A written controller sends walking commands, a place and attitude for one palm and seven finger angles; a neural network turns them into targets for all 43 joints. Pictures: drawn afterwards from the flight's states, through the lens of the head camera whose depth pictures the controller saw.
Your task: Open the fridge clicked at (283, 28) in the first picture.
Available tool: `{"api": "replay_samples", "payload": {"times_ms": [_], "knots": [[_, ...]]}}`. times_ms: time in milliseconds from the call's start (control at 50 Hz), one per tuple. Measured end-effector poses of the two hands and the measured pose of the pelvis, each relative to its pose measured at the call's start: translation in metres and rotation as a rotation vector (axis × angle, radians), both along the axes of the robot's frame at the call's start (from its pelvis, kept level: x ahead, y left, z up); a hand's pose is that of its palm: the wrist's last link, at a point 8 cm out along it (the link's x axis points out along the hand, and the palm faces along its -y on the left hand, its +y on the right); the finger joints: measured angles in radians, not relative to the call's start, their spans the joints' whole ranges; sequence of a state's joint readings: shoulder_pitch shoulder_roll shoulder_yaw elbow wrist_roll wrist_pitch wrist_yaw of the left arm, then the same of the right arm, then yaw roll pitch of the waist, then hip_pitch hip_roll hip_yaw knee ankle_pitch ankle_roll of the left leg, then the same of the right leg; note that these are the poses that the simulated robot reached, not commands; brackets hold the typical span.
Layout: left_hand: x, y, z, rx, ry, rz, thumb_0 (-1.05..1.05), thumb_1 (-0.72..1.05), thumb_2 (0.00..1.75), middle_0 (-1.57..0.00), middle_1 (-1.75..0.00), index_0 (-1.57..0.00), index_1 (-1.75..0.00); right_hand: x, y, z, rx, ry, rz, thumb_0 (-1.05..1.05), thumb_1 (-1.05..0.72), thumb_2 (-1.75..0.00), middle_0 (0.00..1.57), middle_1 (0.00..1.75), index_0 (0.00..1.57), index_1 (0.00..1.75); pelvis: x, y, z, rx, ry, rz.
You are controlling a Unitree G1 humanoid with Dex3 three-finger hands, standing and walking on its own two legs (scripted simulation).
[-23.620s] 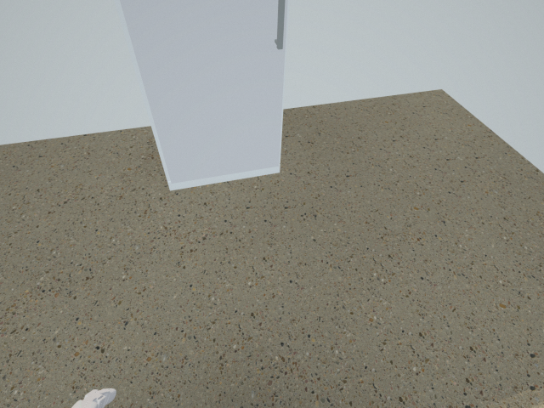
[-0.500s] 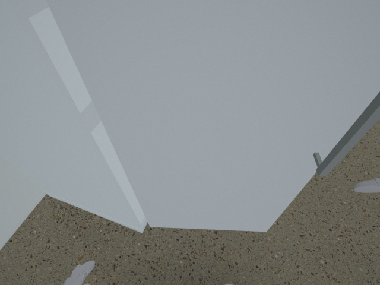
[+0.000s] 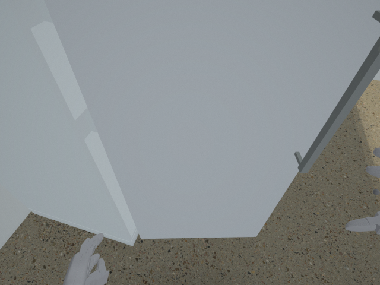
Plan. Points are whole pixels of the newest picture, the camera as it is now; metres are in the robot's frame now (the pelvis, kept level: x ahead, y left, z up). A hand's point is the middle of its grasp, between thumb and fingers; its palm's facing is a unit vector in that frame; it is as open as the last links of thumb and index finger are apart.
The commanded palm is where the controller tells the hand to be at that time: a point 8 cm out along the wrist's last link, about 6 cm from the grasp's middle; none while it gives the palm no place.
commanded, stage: slip the hand off the handle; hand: right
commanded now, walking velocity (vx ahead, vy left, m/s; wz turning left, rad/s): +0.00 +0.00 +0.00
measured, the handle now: (332, 111) +0.43 -0.28 +0.17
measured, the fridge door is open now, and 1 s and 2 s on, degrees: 72 72 72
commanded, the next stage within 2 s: draw the hand back to the body in 0.08 s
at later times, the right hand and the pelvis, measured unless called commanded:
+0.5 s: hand (376, 191) +0.26 -0.30 +0.14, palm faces +0.07 +1.00 -0.05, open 14.6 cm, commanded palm +0.21 -0.35 +0.14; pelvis +0.00 +0.01 +0.01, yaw +1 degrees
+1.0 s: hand out of the picture +0.22 -0.30 +0.15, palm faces +0.49 +0.80 -0.34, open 12.7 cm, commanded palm +0.17 -0.32 +0.18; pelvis +0.01 +0.00 +0.02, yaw +0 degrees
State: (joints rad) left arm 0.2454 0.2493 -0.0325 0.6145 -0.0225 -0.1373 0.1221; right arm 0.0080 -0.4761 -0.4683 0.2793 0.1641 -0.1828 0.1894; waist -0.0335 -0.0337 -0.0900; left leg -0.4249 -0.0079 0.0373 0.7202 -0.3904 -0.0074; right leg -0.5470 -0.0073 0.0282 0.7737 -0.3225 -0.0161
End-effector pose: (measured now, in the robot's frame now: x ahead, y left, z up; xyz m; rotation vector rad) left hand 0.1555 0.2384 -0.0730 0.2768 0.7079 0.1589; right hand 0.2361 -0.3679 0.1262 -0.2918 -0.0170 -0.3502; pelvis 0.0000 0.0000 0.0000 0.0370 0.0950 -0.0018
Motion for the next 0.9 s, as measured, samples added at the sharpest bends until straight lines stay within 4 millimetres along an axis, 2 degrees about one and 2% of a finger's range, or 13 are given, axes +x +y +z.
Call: {"api": "replay_samples", "payload": {"times_ms": [120, 180, 240, 340, 400, 460, 580, 720, 800, 900], "knots": [[0.009, -0.002, 0.004, -0.01, -0.039, -0.033, 0.01, 0.9, 0.9, -0.2, -0.3, -0.2, -0.3, -0.023, -0.002, -0.003, 0.006, 0.019, -0.038, -0.01, 0.54, -0.2, 0.26, 1.15, 0.26, 1.15, -0.003, 0.006, 0.0, -0.003, -0.012, -0.007], [0.009, -0.001, 0.002, -0.001, -0.036, -0.048, 0.01, 0.9, 0.9, -0.2, -0.3, -0.2, -0.3, -0.028, -0.005, -0.003, 0.006, 0.02, -0.051, -0.01, 0.54, -0.2, 0.26, 1.15, 0.26, 1.15, -0.005, 0.009, 0.0, -0.002, -0.017, -0.016], [0.007, 0.002, -0.001, 0.006, -0.026, -0.052, 0.01, 0.9, 0.9, -0.2, -0.3, -0.2, -0.3, -0.026, -0.004, -0.002, 0.048, -0.001, -0.033, -0.01, 0.55, -0.2, 0.26, 1.15, 0.26, 1.15, -0.007, 0.012, -0.001, 0.0, -0.02, -0.025], [0.001, 0.009, 0.004, 0.009, -0.051, -0.012, 0.01, 0.9, 0.9, -0.2, -0.3, -0.2, -0.3, -0.011, 0.011, 0.0, 0.236, -0.02, 0.177, -0.01, 0.55, -0.2, 0.25, 1.15, 0.25, 1.15, -0.004, 0.014, 0.004, 0.002, -0.048, -0.022], [-0.001, 0.013, 0.013, -0.001, -0.096, 0.005, 0.01, 0.9, 0.9, -0.2, -0.3, -0.2, -0.3, -0.002, 0.017, 0.008, 0.249, 0.012, 0.276, -0.01, 0.55, -0.2, 0.25, 1.15, 0.25, 1.15, -0.001, 0.014, 0.007, -0.002, -0.057, -0.009], [-0.003, 0.016, 0.021, -0.017, -0.141, 0.016, 0.01, 0.9, 0.9, -0.2, -0.3, -0.2, -0.3, -0.001, 0.018, 0.017, 0.237, 0.021, 0.291, -0.01, 0.54, -0.2, 0.25, 1.15, 0.25, 1.15, 0.001, 0.014, 0.009, -0.006, -0.059, 0.004], [-0.003, 0.02, 0.027, -0.029, -0.169, 0.016, 0.01, 0.9, 0.9, -0.2, -0.3, -0.2, -0.3, -0.015, 0.016, 0.019, 0.249, 0.021, 0.248, -0.01, 0.54, -0.2, 0.25, 1.15, 0.25, 1.15, 0.004, 0.011, 0.01, -0.01, -0.057, 0.014], [0.008, 0.009, 0.029, -0.027, -0.185, -0.018, 0.01, 0.9, 0.9, -0.2, -0.3, -0.2, -0.3, -0.034, 0.031, 0.02, 0.232, 0.006, 0.245, -0.01, 0.51, -0.22, 0.25, 1.13, 0.25, 1.13, 0.006, 0.008, 0.012, -0.009, -0.081, 0.001], [0.017, -0.003, 0.031, -0.023, -0.169, -0.068, 0.01, 0.9, 0.9, -0.2, -0.3, -0.2, -0.3, -0.041, 0.026, 0.028, 0.058, 0.021, 0.038, -0.01, 0.44, -0.25, 0.25, 1.09, 0.25, 1.09, 0.005, 0.008, 0.016, -0.01, -0.099, -0.005], [0.028, -0.016, 0.029, -0.042, -0.139, -0.095, 0.01, 0.9, 0.9, -0.2, -0.3, -0.2, -0.3, -0.053, 0.032, 0.035, -0.047, -0.003, -0.129, -0.01, 0.29, -0.32, 0.24, 1.0, 0.24, 1.0, 0.007, 0.005, 0.02, -0.019, -0.114, -0.002]]}}
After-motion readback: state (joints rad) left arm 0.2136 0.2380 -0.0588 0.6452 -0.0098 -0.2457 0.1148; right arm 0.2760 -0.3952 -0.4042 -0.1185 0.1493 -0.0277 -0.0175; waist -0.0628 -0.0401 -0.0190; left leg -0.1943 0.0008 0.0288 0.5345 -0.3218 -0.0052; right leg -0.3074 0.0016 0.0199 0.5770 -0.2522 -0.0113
